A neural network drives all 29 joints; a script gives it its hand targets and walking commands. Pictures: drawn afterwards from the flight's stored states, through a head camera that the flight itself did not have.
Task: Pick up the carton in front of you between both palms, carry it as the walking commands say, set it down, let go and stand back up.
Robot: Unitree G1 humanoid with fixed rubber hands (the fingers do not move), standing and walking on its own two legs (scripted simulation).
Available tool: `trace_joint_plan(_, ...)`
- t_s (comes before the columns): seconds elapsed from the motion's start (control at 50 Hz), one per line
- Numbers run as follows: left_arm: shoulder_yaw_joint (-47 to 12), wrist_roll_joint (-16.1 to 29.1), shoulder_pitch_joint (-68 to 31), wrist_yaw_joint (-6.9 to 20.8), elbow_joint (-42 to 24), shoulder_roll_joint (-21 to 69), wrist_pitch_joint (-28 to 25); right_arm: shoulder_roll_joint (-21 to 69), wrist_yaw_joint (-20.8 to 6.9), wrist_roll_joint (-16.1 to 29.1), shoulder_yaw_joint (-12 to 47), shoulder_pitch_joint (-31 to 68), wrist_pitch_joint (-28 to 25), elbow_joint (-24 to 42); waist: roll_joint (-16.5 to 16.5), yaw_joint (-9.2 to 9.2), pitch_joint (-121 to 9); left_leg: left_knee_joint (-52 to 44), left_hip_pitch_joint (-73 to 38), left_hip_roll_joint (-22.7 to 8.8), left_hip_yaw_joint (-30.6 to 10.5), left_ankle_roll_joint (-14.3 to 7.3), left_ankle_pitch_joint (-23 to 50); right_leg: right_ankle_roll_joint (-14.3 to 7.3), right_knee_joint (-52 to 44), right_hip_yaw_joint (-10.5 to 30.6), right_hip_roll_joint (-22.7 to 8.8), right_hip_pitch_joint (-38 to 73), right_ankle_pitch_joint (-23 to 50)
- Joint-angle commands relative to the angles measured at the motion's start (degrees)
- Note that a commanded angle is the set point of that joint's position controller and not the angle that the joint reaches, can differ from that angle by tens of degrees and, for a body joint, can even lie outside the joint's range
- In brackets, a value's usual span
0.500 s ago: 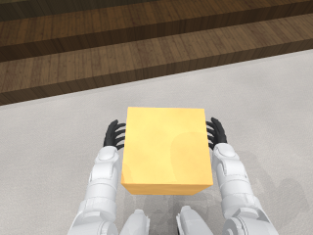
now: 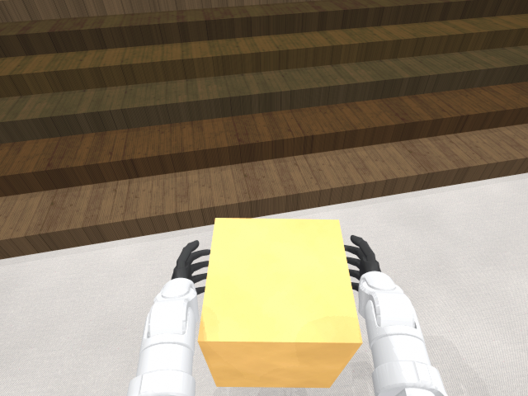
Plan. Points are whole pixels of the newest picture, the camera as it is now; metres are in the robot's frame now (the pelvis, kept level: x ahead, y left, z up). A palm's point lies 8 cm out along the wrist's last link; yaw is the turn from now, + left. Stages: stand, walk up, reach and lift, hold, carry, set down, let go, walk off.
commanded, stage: reach and lift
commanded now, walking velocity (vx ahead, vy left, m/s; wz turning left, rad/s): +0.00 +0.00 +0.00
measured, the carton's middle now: (275, 306) +0.28 +0.00 -0.05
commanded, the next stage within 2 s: hold in 0.94 s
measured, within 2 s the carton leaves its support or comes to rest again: neither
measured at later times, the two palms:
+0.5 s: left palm (183, 282) +0.29 +0.15 +0.03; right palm (370, 275) +0.29 -0.15 +0.03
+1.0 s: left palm (181, 277) +0.29 +0.15 +0.04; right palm (371, 271) +0.29 -0.15 +0.05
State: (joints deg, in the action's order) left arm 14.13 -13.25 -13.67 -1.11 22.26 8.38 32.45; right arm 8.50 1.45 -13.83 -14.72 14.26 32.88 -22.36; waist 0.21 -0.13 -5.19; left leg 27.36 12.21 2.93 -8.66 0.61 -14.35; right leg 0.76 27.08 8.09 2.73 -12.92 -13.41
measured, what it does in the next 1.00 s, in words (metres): stands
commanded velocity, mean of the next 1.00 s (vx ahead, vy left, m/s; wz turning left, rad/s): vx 0.00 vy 0.00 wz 0.00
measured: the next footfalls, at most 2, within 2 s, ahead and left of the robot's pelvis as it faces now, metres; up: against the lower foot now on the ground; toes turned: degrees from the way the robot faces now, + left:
none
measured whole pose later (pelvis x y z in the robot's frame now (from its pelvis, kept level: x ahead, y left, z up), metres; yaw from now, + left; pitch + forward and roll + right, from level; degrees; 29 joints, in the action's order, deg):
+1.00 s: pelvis +0.00 +0.00 +0.01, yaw +0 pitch -5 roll +0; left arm 11.9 -14.6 -13.2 0.0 14.4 8.3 40.3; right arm 8.4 0.3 -15.0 -12.5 13.8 40.4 -14.6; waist 0.1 -0.1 -0.7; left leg 21.1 3.8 2.3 -8.0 0.4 -12.1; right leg 0.7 21.0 7.7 2.1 -4.6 -11.2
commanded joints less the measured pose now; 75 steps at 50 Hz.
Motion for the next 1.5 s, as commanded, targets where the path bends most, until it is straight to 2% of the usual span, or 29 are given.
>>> trace_joint_plan(0.0, -28.8, 9.6, -28.7, 14.8, 1.9, 54.5, 1.3, 54.5, -15.3, 10.0, 29.4, 27.1, 1.2, -2.5, -0.1, -0.14, -4.3, -5.9, -1.2, 2.1, 4.1, -0.2, 3.7, -0.4, -5.0, -4.1, 2.2, 4.3, 4.3)
trace_joint_plan(0.06, -27.9, 9.4, -32.9, 15.6, 2.4, 55.2, 1.2, 55.4, -15.8, 9.7, 28.2, 31.3, 1.1, -3.1, -0.2, -0.1, -4.5, -5.6, -0.9, 1.9, 4.5, -0.5, 0.7, -0.6, -4.9, -4.3, 1.9, 4.1, 1.0)
trace_joint_plan(0.22, -28.6, 9.7, -37.9, 16.1, 1.6, 56.2, 0.9, 57.5, -16.2, 10.5, 29.5, 36.4, 1.0, -2.6, -0.5, 0.33, -9.3, -5.2, -2.2, 2.0, 5.0, -0.6, 1.3, -0.2, -4.3, -4.4, 2.0, 6.6, 2.0)
trace_joint_plan(0.36, -28.5, 9.5, -35.8, 15.9, 0.8, 55.2, 1.6, 56.7, -15.9, 10.3, 29.3, 34.3, 1.7, -1.9, -0.2, 0.33, -9.8, -6.3, -4.4, 2.3, 5.2, -0.3, 5.3, 0.1, -5.4, -4.5, 2.2, 8.3, 6.0)
trace_joint_plan(0.66, -31.3, 11.3, -28.6, 15.2, -5.8, 54.0, 3.7, 54.8, -15.3, 11.8, 32.0, 27.1, 3.7, 5.0, -0.1, 0.08, -9.9, -7.7, -8.9, 2.7, 4.4, 0.3, 15.0, 0.4, -7.0, -4.2, 2.9, 11.7, 15.0)
trace_joint_plan(0.9, -32.5, 12.3, -27.3, 14.8, -8.8, 53.9, 5.5, 53.9, -15.4, 12.6, 33.0, 26.0, 5.3, 7.9, 0.1, 0.02, -8.7, -8.4, -10.1, 2.7, 4.1, 0.6, 16.1, 0.4, -7.6, -4.2, 3.0, 12.2, 15.3)
trace_joint_plan(1.0, -36.0, 14.5, -27.9, 14.6, -13.7, 54.0, 7.0, 54.5, -15.2, 14.8, 36.9, 26.7, 6.8, 13.0, 0.0, 0.23, -11.1, -8.7, -12.1, 2.7, 3.8, 0.7, 18.8, 0.7, -8.0, -4.0, 3.0, 14.4, 18.3)
trace_joint_plan(1.14, -31.7, 11.9, -27.8, 14.5, -10.2, 51.0, 9.8, 51.5, -14.9, 12.5, 32.4, 26.5, 9.5, 9.3, -0.1, 0.17, -3.0, -10.5, -9.3, 2.4, 4.6, 0.4, 9.1, 0.3, -9.7, -4.4, 2.7, 11.8, 8.8)
trace_joint_plan(1.28, -32.2, 12.4, -32.7, 15.2, -10.2, 52.4, 9.1, 53.5, -15.4, 12.9, 32.9, 31.2, 8.9, 9.2, 0.1, 0.27, -5.7, -9.7, -9.3, 2.3, 4.7, 0.2, 7.7, 0.2, -8.9, -4.5, 2.6, 12.1, 7.7)
trace_joint_plan(1.48, -31.4, 11.7, -33.8, 15.3, -8.5, 52.3, 8.9, 53.7, -15.3, 12.4, 32.2, 32.3, 8.8, 7.6, -0.2, 0.31, -5.8, -9.6, -9.0, 2.3, 4.9, 0.1, 6.3, 0.3, -8.9, -4.6, 2.3, 12.0, 6.7)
